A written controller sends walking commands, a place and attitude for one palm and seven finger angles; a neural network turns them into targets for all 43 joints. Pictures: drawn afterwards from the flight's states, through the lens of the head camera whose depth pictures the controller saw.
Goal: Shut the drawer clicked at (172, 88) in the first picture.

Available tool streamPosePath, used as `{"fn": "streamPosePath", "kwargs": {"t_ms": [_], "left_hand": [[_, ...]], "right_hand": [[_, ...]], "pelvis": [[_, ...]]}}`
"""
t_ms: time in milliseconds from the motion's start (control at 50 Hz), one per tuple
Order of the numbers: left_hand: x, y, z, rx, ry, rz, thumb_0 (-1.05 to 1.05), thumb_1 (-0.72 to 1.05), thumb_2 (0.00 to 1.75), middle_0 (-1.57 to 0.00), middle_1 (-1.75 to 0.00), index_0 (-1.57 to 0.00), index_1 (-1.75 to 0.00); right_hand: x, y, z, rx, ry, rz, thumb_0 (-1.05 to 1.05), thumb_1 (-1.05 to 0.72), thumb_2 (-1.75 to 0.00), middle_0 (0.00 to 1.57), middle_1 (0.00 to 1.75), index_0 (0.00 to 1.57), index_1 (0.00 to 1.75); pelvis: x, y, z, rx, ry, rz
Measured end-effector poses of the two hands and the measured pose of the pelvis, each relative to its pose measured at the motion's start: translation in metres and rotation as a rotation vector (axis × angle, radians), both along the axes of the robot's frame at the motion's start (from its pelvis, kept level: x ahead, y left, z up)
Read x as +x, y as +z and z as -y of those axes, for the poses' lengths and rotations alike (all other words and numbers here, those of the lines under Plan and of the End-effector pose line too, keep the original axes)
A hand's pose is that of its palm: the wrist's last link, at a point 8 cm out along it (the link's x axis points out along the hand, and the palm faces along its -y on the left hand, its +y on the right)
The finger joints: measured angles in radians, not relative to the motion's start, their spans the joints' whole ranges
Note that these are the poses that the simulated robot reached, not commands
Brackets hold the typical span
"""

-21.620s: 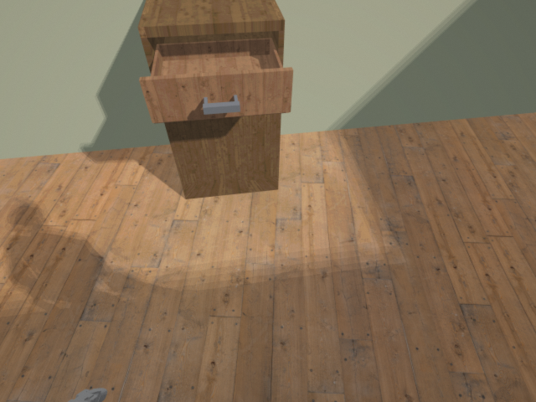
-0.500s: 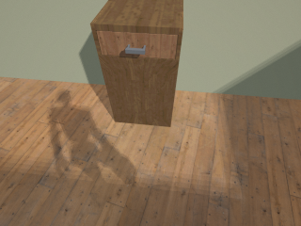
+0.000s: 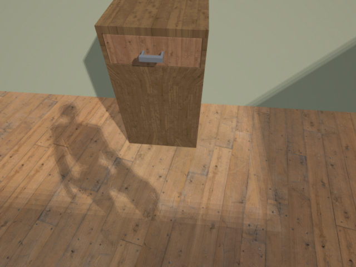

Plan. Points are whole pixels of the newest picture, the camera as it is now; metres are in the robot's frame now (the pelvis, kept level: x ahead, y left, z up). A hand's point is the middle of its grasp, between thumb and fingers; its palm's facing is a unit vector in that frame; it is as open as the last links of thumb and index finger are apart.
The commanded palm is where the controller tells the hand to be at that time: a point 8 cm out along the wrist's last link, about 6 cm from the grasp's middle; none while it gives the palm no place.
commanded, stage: look to check the result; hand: left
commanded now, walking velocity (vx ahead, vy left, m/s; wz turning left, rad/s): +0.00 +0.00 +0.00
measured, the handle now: (151, 55) +0.94 +0.15 -0.05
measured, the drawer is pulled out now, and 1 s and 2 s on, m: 0.00 0.00 0.00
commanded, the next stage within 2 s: stand and wait in 0.40 s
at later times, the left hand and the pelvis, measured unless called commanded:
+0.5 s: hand out of the picture +0.05 +0.20 -0.17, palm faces +0.00 -0.97 -0.24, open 7.4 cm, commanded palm none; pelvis +0.02 +0.00 +0.00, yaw +0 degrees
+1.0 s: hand out of the picture +0.07 +0.21 -0.17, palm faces -0.01 -0.97 -0.26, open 7.4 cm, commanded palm none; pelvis +0.02 +0.00 +0.00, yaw +0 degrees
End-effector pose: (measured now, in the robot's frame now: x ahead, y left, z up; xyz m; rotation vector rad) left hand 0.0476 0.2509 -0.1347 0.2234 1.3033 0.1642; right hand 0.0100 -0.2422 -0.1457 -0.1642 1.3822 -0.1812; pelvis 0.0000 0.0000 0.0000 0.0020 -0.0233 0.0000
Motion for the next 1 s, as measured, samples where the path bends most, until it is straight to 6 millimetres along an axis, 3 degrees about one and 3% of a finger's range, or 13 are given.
{"fn": "streamPosePath", "kwargs": {"t_ms": [240,540,1000], "left_hand": [[-0.010,-0.002,0.001,0.000,0.016,-0.053,0.00,0.91,0.90,-0.20,-0.30,-0.20,-0.29],[0.004,-0.002,0.003,-0.011,0.010,-0.028,0.00,0.91,0.90,-0.20,-0.30,-0.20,-0.29],[0.015,0.001,-0.007,0.003,0.003,-0.016,0.00,0.91,0.90,-0.20,-0.30,-0.20,-0.29]], "right_hand": [[0.013,0.002,0.004,-0.009,0.008,-0.004,0.00,-0.91,-0.90,0.20,0.29,0.20,0.30],[0.034,0.005,0.003,-0.013,0.013,0.034,0.00,-0.91,-0.90,0.20,0.30,0.20,0.30],[0.030,0.006,0.003,-0.023,0.003,0.016,0.00,-0.91,-0.90,0.20,0.30,0.20,0.30]], "pelvis": [[0.009,0.001,0.002,0.000,-0.002,-0.002],[0.017,0.002,0.001,0.000,-0.005,-0.003],[0.022,0.003,-0.003,0.001,-0.008,-0.003]]}}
